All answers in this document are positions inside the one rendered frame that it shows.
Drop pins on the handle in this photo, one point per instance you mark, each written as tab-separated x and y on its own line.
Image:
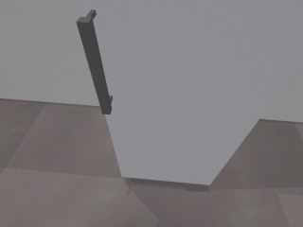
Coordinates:
90	45

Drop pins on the fridge door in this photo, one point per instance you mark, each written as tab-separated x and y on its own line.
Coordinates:
191	78

